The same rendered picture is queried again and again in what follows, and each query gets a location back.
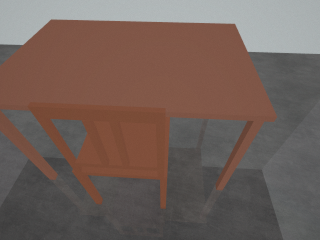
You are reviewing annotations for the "table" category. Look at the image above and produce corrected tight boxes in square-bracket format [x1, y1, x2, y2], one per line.
[0, 19, 277, 191]

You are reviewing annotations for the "chair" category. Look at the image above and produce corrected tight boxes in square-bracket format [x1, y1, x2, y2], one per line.
[27, 102, 170, 209]

